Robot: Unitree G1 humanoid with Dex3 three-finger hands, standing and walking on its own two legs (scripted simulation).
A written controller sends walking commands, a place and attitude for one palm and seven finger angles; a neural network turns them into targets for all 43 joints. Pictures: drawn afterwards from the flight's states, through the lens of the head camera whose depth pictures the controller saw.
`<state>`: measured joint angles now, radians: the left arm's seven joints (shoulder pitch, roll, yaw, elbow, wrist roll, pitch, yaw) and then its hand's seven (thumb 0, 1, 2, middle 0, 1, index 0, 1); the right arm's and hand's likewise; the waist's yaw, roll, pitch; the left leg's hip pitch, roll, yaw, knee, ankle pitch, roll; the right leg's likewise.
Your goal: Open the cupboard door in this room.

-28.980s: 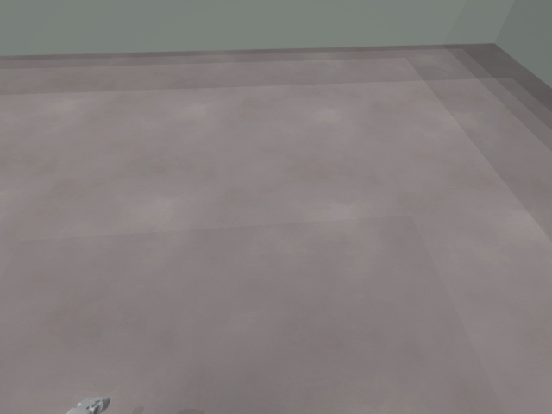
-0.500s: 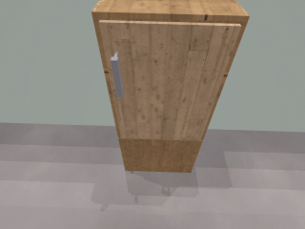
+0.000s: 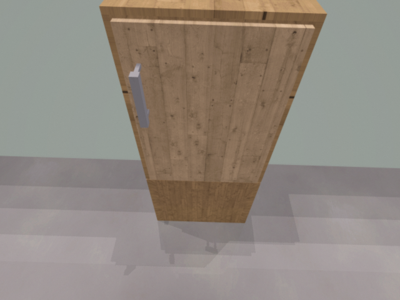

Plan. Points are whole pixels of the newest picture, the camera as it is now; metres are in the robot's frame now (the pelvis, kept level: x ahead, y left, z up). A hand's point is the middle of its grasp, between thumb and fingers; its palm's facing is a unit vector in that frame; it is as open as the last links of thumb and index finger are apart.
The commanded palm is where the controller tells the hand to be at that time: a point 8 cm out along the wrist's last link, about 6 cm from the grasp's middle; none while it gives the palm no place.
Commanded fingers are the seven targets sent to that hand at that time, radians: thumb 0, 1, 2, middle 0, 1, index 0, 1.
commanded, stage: come to a stop and stand still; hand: left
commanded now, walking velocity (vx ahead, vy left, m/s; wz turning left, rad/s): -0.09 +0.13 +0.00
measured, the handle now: (141, 97) +0.55 +0.19 +0.09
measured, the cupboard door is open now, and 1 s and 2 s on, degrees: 0 0 0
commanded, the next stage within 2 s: look again from close up in 0.78 s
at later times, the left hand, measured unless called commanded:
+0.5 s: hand out of the picture +0.03 +0.23 -0.17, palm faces +0.02 -0.96 -0.27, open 7.4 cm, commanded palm none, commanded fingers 0.00 0.90 0.90 -0.20 -0.30 -0.20 -0.30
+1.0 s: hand out of the picture -0.04 +0.22 -0.16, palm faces -0.03 -0.97 -0.25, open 7.4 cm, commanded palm none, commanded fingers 0.00 0.90 0.90 -0.20 -0.30 -0.20 -0.30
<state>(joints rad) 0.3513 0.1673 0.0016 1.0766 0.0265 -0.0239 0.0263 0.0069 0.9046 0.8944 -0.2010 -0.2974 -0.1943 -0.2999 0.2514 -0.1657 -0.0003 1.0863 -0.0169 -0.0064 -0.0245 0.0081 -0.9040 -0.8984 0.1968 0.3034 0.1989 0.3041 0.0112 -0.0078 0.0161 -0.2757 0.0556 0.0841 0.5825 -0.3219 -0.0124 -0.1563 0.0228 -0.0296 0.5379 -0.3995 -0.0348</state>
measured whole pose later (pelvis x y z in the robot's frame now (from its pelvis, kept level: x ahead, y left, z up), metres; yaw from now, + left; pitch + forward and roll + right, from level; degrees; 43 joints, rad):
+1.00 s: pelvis -0.04 +0.02 +0.01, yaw +0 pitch +0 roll +1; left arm 0.29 0.22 -0.02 1.07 0.02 0.00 0.02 0.01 0.90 0.89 -0.20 -0.30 -0.20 -0.30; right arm 0.27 -0.23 0.00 1.07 -0.01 -0.02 -0.01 0.01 -0.90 -0.90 0.20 0.30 0.20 0.30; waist 0.00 0.00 0.04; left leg -0.27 0.01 0.09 0.48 -0.21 0.03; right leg -0.19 -0.02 -0.01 0.51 -0.32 0.00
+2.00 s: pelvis -0.07 -0.02 -0.07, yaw +3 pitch +10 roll -1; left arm 0.31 0.26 0.29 0.18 -0.35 -0.46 -0.44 0.02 0.46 0.71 -0.23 -0.58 -0.23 -0.58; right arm 0.19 -0.25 -0.01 0.60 0.03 -0.25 -0.10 0.01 -0.90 -0.90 0.20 0.30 0.20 0.30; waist 0.04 0.01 -0.11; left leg -0.83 0.06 -0.03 1.07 -0.42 -0.03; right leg -0.69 0.02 -0.12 1.07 -0.56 -0.06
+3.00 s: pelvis -0.06 +0.02 -0.01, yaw +3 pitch +2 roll -2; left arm -0.06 0.44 0.40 0.30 -0.34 -0.10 -0.46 -0.01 -0.50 0.30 -0.30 -1.19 -0.30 -1.20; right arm 0.26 -0.26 0.08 0.60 0.06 -0.22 -0.12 0.02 -0.90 -0.90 0.20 0.30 0.20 0.31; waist 0.03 0.04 -0.05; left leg -0.46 0.03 0.01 0.69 -0.27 0.02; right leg -0.31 0.00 -0.09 0.64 -0.36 -0.01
